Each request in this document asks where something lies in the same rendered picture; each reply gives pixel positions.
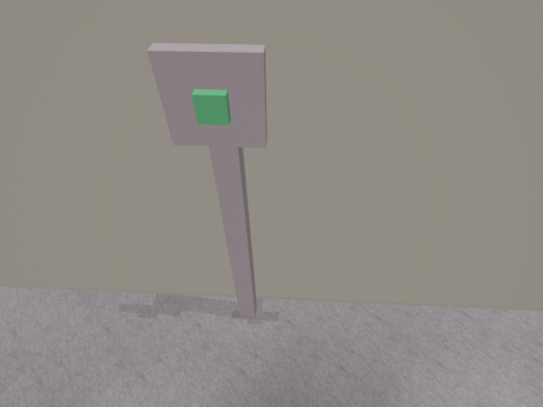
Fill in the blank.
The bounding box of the panel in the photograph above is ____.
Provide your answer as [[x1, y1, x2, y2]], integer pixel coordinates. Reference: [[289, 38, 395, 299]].
[[148, 43, 267, 319]]

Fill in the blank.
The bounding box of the button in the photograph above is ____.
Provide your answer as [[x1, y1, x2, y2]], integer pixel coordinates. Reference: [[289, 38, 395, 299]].
[[192, 89, 231, 125]]

